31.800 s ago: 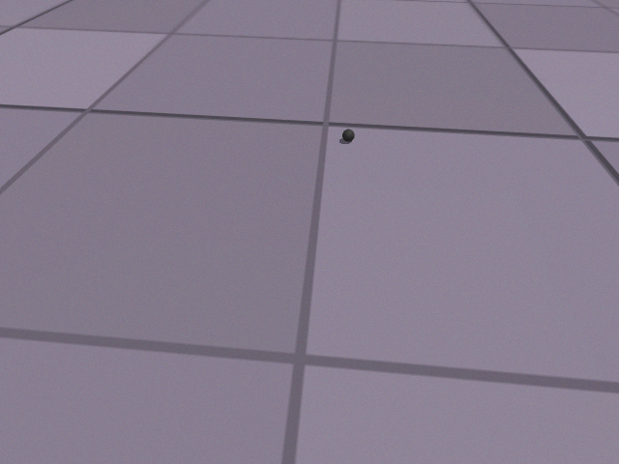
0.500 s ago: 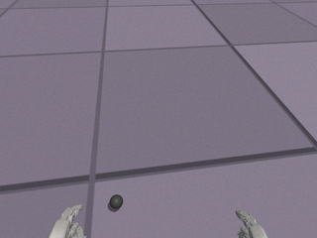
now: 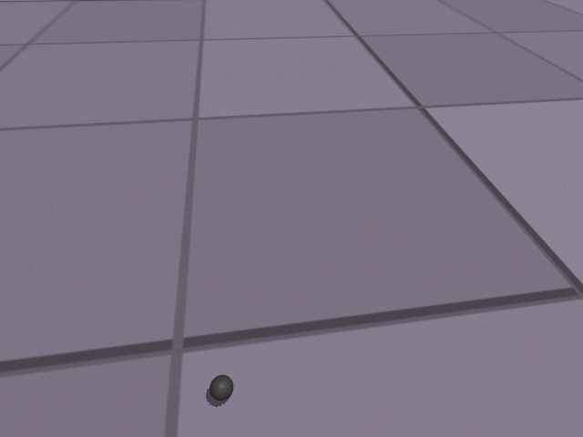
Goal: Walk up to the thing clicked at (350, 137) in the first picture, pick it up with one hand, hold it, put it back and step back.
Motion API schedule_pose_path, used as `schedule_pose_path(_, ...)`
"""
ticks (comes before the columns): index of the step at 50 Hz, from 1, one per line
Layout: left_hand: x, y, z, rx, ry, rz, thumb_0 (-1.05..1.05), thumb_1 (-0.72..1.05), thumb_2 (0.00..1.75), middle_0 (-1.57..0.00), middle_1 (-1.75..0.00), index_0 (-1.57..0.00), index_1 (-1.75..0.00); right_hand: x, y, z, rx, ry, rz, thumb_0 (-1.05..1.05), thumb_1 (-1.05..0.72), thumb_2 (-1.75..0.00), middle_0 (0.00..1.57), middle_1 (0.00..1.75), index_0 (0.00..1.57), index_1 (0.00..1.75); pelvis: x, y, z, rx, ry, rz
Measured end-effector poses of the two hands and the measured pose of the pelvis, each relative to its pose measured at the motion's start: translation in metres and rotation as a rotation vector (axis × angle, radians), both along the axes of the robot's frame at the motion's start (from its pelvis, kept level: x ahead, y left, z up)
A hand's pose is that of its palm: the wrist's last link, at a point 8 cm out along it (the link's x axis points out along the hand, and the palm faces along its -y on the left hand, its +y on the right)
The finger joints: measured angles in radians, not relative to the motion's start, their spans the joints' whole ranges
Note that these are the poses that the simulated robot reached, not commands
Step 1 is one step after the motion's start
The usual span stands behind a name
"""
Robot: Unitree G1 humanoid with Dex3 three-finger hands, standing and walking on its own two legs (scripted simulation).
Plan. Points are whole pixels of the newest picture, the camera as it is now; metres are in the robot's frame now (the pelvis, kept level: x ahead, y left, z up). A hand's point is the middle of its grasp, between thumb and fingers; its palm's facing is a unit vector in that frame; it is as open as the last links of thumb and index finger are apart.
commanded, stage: stand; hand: left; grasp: from above
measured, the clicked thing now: (221, 387) +0.47 +0.23 -0.73
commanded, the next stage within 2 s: step back in 1.94 s
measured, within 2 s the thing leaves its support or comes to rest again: neither
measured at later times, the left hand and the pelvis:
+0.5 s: hand out of the picture +0.03 +0.22 -0.16, palm faces +0.02 -0.95 -0.33, open 7.3 cm; pelvis +0.00 -0.02 +0.01, yaw +0 degrees
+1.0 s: hand out of the picture +0.09 +0.21 -0.15, palm faces +0.00 -0.94 -0.33, open 7.3 cm; pelvis +0.02 -0.02 +0.01, yaw -1 degrees
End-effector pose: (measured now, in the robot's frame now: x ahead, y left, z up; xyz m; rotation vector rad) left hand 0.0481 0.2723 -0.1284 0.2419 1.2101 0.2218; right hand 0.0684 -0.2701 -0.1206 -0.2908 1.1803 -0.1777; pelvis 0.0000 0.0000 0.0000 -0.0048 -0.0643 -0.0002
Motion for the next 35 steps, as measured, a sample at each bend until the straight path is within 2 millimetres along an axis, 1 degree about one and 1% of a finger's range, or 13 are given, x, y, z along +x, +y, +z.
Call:
schedule_pose_path(4, -0.010, 0.003, 0.004, 0.008, 0.028, 0.005, 0.01, 0.91, 0.90, -0.20, -0.30, -0.21, -0.30, -0.005, 0.004, -0.001, 0.019, 0.012, -0.008, 0.01, -0.91, -0.90, 0.20, 0.30, 0.20, 0.30, -0.003, 0.000, 0.004, 0.007, -0.008, -0.002)
schedule_pose_path(8, -0.018, 0.005, 0.008, 0.023, 0.049, 0.008, 0.00, 0.91, 0.90, -0.20, -0.30, -0.21, -0.30, -0.008, 0.003, -0.002, 0.029, 0.020, -0.015, 0.01, -0.91, -0.90, 0.20, 0.30, 0.21, 0.30, -0.005, -0.001, 0.006, 0.008, -0.014, -0.001)
schedule_pose_path(14, -0.027, 0.005, 0.011, 0.036, 0.073, 0.011, 0.00, 0.91, 0.90, -0.20, -0.30, -0.21, -0.30, -0.013, -0.007, -0.002, 0.028, 0.041, -0.021, 0.01, -0.91, -0.90, 0.20, 0.30, 0.21, 0.30, -0.008, -0.006, 0.008, 0.007, -0.013, 0.003)
schedule_pose_path(19, -0.029, 0.001, 0.011, 0.036, 0.091, 0.009, 0.00, 0.91, 0.90, -0.20, -0.30, -0.21, -0.30, -0.016, -0.017, -0.001, 0.017, 0.056, -0.029, 0.01, -0.91, -0.90, 0.20, 0.30, 0.20, 0.30, -0.007, -0.010, 0.009, 0.005, -0.011, 0.003)
schedule_pose_path(26, -0.023, -0.007, 0.009, 0.022, 0.096, 0.005, 0.00, 0.91, 0.90, -0.20, -0.30, -0.21, -0.30, -0.017, -0.028, 0.002, 0.003, 0.074, -0.036, 0.01, -0.91, -0.90, 0.20, 0.30, 0.20, 0.30, -0.003, -0.016, 0.010, 0.005, -0.006, 0.001)
schedule_pose_path(35, -0.001, -0.016, 0.010, 0.012, 0.080, -0.011, 0.00, 0.91, 0.90, -0.20, -0.30, -0.21, -0.30, -0.011, -0.032, 0.002, 0.006, 0.079, -0.039, 0.01, -0.91, -0.90, 0.20, 0.30, 0.20, 0.30, 0.005, -0.021, 0.011, 0.005, 0.003, -0.004)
